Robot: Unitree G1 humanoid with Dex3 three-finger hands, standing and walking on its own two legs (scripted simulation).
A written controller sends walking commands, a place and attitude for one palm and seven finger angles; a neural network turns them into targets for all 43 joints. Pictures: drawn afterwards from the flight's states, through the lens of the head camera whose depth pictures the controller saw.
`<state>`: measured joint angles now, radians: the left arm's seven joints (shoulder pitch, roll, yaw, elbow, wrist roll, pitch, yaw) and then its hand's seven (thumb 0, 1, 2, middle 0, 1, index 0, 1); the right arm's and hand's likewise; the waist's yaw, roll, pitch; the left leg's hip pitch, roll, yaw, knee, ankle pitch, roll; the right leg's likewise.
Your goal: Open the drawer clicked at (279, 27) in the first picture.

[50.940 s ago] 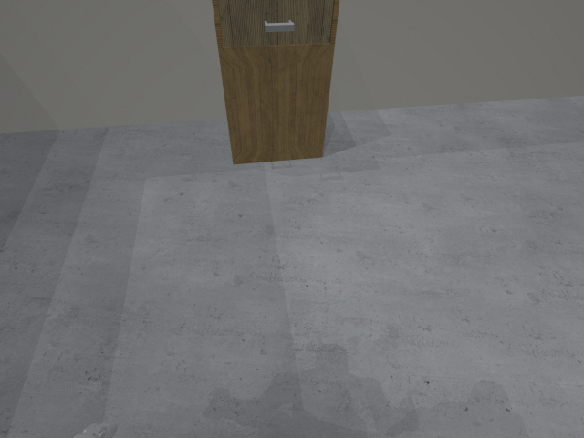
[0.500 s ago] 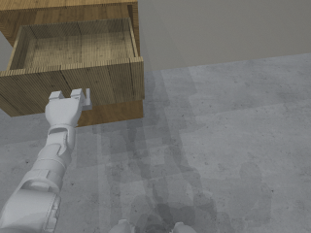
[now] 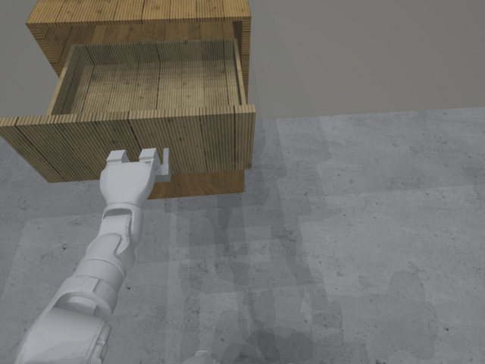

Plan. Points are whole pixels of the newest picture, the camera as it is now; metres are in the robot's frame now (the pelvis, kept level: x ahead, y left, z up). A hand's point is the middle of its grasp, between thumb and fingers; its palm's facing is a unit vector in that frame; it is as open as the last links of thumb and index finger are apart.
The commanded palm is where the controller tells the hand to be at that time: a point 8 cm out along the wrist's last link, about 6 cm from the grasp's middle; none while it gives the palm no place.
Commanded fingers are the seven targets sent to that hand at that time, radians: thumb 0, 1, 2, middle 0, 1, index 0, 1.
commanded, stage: pull the drawer open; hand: left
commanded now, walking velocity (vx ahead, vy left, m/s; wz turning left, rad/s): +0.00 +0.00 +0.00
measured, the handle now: (140, 165) +0.47 +0.21 -0.01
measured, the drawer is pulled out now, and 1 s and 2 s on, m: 0.30 0.30 0.28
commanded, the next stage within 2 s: none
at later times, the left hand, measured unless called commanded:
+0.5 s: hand (138, 196) +0.41 +0.21 -0.03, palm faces -0.05 -0.02 -1.00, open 6.0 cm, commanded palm +0.39 +0.19 +0.03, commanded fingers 0.00 0.90 0.90 -0.40 -1.35 -0.40 -1.35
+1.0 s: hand (139, 197) +0.41 +0.21 -0.03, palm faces -0.03 -0.05 -1.00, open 6.3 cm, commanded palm +0.41 +0.20 +0.03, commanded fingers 0.00 0.90 0.90 -0.40 -1.35 -0.40 -1.35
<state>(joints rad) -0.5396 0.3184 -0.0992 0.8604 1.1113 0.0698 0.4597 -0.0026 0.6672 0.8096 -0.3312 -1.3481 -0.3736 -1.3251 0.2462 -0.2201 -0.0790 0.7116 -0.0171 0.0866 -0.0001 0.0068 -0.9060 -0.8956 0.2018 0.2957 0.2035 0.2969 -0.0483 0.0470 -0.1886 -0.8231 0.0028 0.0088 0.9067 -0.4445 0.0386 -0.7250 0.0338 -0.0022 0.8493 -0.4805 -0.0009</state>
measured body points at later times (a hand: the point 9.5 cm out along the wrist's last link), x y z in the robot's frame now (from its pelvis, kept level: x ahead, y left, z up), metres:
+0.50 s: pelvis -0.04 -0.02 -0.01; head +0.06 -0.02 +0.43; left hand +0.41 +0.20 +0.03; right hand -0.04 -0.29 -0.14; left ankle -0.02 +0.09 -0.69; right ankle -0.06 -0.13 -0.69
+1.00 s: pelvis +0.02 +0.00 +0.01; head +0.11 +0.00 +0.45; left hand +0.41 +0.21 +0.02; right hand +0.09 -0.27 -0.12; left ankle -0.02 +0.09 -0.69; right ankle -0.05 -0.13 -0.68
